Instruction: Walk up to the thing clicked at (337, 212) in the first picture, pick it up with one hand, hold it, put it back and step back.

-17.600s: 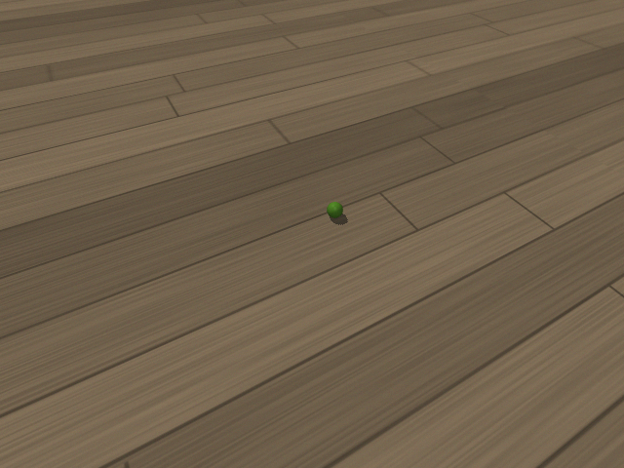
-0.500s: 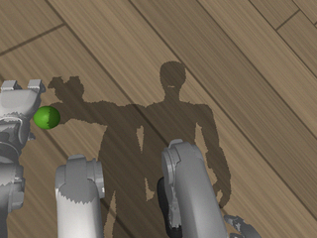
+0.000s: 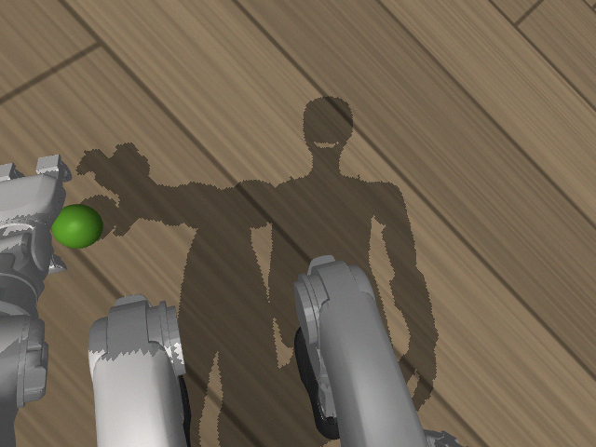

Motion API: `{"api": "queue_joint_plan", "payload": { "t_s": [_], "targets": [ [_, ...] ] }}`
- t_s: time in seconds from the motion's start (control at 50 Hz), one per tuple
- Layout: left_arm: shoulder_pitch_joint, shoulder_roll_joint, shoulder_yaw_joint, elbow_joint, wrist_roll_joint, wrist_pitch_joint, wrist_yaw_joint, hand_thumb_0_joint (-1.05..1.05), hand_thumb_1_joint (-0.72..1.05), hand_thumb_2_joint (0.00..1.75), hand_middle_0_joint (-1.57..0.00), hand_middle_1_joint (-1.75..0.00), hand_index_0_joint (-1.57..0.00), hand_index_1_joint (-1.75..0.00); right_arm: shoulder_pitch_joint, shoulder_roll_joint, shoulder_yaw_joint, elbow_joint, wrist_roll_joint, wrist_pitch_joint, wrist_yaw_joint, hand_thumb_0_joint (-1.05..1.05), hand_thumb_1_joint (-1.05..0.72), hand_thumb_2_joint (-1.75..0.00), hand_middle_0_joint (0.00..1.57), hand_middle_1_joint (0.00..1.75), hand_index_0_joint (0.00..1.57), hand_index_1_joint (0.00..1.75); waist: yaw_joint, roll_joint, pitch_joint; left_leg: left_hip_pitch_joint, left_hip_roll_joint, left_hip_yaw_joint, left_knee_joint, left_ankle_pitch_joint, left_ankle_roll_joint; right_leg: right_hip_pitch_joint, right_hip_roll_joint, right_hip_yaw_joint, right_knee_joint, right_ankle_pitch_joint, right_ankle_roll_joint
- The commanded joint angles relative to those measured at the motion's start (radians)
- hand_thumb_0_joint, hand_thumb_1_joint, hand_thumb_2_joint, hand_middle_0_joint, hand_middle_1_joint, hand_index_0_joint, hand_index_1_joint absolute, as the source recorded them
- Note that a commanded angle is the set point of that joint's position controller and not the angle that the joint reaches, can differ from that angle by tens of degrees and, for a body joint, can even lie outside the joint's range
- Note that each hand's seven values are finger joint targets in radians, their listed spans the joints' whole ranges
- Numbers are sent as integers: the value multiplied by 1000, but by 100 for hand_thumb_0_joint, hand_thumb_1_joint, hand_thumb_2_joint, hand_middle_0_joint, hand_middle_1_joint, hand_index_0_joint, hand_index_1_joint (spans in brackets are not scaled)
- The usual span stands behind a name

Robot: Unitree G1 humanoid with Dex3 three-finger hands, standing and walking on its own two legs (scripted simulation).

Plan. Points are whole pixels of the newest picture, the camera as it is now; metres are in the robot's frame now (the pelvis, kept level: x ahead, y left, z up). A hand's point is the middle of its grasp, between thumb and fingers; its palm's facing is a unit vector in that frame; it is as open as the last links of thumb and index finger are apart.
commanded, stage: close in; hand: left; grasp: from above
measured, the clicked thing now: (78, 226) +0.46 +0.26 -0.30
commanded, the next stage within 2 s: rest palm in 0.08 s
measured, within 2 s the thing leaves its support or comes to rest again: neither
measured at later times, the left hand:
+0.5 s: hand (69, 221) +0.45 +0.25 -0.23, palm faces -0.42 -0.07 -0.90, open 14.0 cm
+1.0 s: hand (72, 224) +0.46 +0.26 -0.25, palm faces -0.44 -0.11 -0.89, open 14.0 cm
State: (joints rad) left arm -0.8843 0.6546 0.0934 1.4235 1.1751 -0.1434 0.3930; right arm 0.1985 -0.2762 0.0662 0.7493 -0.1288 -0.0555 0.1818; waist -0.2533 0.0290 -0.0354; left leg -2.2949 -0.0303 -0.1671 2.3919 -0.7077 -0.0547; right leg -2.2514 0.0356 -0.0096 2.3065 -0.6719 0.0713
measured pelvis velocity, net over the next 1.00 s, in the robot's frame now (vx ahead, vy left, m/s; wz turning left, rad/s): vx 0.00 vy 0.01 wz -0.08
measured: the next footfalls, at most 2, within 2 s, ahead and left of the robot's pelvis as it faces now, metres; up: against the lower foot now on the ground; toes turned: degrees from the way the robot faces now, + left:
none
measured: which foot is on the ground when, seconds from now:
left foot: down 0.00-1.00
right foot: down 0.00-1.00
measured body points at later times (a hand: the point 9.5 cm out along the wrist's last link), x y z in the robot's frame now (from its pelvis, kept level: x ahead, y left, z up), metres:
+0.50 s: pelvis +0.00 +0.00 -0.02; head +0.25 +0.08 +0.35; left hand +0.47 +0.25 -0.18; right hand +0.05 -0.28 -0.11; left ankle +0.07 +0.14 -0.30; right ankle +0.10 -0.14 -0.30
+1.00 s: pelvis +0.00 +0.01 -0.03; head +0.26 +0.09 +0.33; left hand +0.48 +0.26 -0.20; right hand +0.01 -0.25 -0.11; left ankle +0.07 +0.14 -0.30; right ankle +0.10 -0.14 -0.30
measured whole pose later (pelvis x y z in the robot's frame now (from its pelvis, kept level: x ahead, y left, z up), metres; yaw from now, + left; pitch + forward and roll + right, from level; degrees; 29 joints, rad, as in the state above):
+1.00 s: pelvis +0.00 +0.01 -0.03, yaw -4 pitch +30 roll -11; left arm -0.99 0.82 0.15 1.73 1.32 -0.24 0.65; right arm 0.14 -0.31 0.16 0.77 -0.27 -0.19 0.27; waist -0.35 -0.05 0.06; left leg -2.34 -0.03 -0.23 2.54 -0.73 -0.05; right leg -2.27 0.06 -0.06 2.39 -0.67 0.07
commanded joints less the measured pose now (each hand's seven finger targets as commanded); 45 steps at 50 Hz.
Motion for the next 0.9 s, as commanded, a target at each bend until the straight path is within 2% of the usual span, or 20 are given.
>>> {"api": "queue_joint_plan", "payload": {
  "t_s": [0.0, 0.04, 0.1, 0.14, 0.2, 0.24, 0.34, 0.36, 0.48, 0.5, 0.52, 0.56, 0.58, 0.6, 0.68, 0.72, 0.74, 0.8, 0.84, 0.88],
  "targets": [
    [-264, 184, -9, -275, -4, -93, 55, 0, -50, 101, -12, -102, -12, -102, 175, -238, -117, -18, 4, -7, -21, 0, -91, -90, 20, 30, 20, 30, 1, 217, -732, 463, -3, 143, -237, 173, 77, 423, 9, -123, -234, 211, -99],
    [-313, 163, -30, -280, 16, -109, 83, 0, -52, 97, -8, -102, -9, -100, 174, -238, -126, -5, -2, -7, -28, 0, -90, -90, 20, 30, 20, 30, -18, 219, -719, 475, -1, 142, -234, 161, 75, 374, 7, -122, -236, 200, -100],
    [-365, 109, -75, -132, 54, -115, 129, 0, -53, 100, -8, -102, -9, -101, 174, -237, -115, 22, -18, -13, -34, 0, -90, -90, 20, 30, 20, 30, -60, 177, -616, 449, 0, 134, -218, 137, 76, 300, 9, -132, -242, 176, -98],
    [-413, 173, -41, -76, 84, -117, 169, 0, -49, 104, -11, -104, -11, -103, 172, -249, -114, 34, -28, -19, -40, 0, -90, -90, 20, 30, 20, 30, -58, 179, -621, 453, -3, 130, -208, 131, 78, 281, 4, -134, -233, 154, -98],
    [-396, 189, -29, 21, 116, -98, 212, 0, -51, 102, -8, -103, -8, -103, 147, -257, -100, 41, -44, -28, -37, 0, -90, -90, 20, 30, 20, 30, -48, 202, -625, 475, -5, 134, -212, 133, 76, 268, 3, -147, -212, 156, -90],
    [-407, 165, -47, 108, 127, -82, 231, 0, -51, 98, -7, -102, -7, -101, 127, -258, -84, 37, -57, -39, -30, 0, -90, -90, 20, 30, 20, 30, -75, 211, -592, 472, -4, 131, -206, 136, 76, 250, 3, -157, -197, 166, -86],
    [-408, 273, 10, 163, 150, -48, 270, 0, -50, 99, -7, -102, -7, -101, 97, -274, -57, 24, -77, -52, -16, 0, -90, -90, 20, 30, 20, 30, -59, 259, -604, 456, -6, 133, -193, 132, 77, 269, 10, -161, -175, 174, -92],
    [-402, 258, 1, 197, 155, -37, 268, 0, -51, 98, -7, -102, -7, -101, 91, -276, -52, 17, -81, -58, -8, 0, -90, -90, 20, 30, 20, 30, -76, 262, -584, 442, -7, 135, -183, 135, 79, 261, 8, -162, -164, 182, -90],
    [-369, 271, 15, 177, 111, -12, 265, 0, -52, 97, -6, -101, -6, -100, 85, -282, -37, 6, -93, -75, 18, 0, -89, -90, 20, 30, 20, 30, -78, 285, -612, 442, 0, 124, -158, 176, 79, 301, 21, -170, -143, 235, -92],
    [-385, 336, 61, 109, 107, -19, 269, 0, -52, 98, -6, -101, -6, -100, 101, -294, -42, 8, -96, -75, 19, 0, -90, -90, 20, 30, 20, 30, -72, 287, -634, 436, 0, 123, -148, 194, 80, 322, 20, -171, -141, 255, -91],
    [-384, 344, 68, 95, 101, -21, 265, 0, -53, 98, -6, -100, -6, -100, 117, -294, -38, 10, -93, -76, 22, 0, -90, -90, 20, 30, 20, 30, -66, 308, -651, 448, -1, 127, -149, 216, 79, 349, 17, -167, -138, 272, -91],
    [-373, 299, 35, 123, 99, -23, 249, 0, -52, 97, -6, -102, -7, -101, 121, -287, -32, 16, -103, -84, 33, 0, -90, -90, 20, 30, 20, 30, -89, 294, -629, 442, 3, 122, -132, 206, 78, 326, 20, -175, -127, 267, -91],
    [-390, 313, 37, 102, 89, -30, 247, 0, -51, 96, -6, -102, -7, -101, 122, -292, -30, 14, -102, -88, 36, 0, -90, -90, 20, 30, 20, 30, -96, 295, -632, 432, 6, 116, -126, 203, 80, 339, 24, -176, -131, 267, -91],
    [-373, 342, 73, 98, 80, -36, 251, 0, -52, 97, -6, -101, -6, -100, 137, -303, -31, 14, -101, -88, 35, 0, -90, -90, 20, 30, 20, 30, -90, 283, -644, 429, 6, 114, -123, 224, 81, 364, 23, -178, -134, 287, -89],
    [-344, 346, 71, 116, 85, -57, 245, 0, -52, 97, -6, -100, -7, -100, 155, -306, -25, 28, -108, -96, 47, 0, -90, -90, 20, 30, 20, 30, -89, 317, -621, 446, 8, 103, -128, 219, 71, 335, 26, -194, -116, 269, -96],
    [-362, 325, 59, 128, 89, -71, 239, 0, -52, 98, -6, -100, -6, -100, 170, -313, -21, 27, -117, -102, 55, 0, -89, -90, 20, 30, 20, 30, -116, 304, -591, 446, 9, 93, -127, 215, 71, 323, 28, -209, -113, 266, -93],
    [-342, 335, 60, 134, 86, -77, 242, 0, -51, 98, -7, -101, -7, -100, 159, -312, -18, 28, -114, -104, 54, 0, -89, -90, 20, 30, 20, 30, -98, 301, -594, 435, 9, 94, -128, 195, 72, 330, 32, -206, -120, 251, -95],
    [-348, 356, 67, 145, 103, -93, 254, 0, -50, 99, -7, -101, -7, -100, 171, -323, -11, 32, -120, -110, 62, 0, -89, -90, 20, 30, 20, 30, -108, 304, -580, 430, 10, 92, -127, 197, 71, 338, 32, -210, -123, 254, -92],
    [-375, 327, 37, 181, 106, -101, 264, 0, -49, 97, -8, -100, -8, -100, 160, -317, 0, 30, -129, -120, 69, 0, -89, -90, 20, 30, 20, 30, -131, 276, -544, 408, 12, 88, -113, 174, 73, 316, 33, -218, -119, 239, -89],
    [-366, 372, 69, 192, 119, -108, 281, 0, -50, 100, -8, -100, -7, -100, 171, -327, 3, 43, -131, -122, 71, 0, -89, -90, 20, 30, 20, 30, -127, 298, -553, 433, 15, 81, -111, 194, 70, 327, 36, -220, -116, 257, -89]
  ]
}}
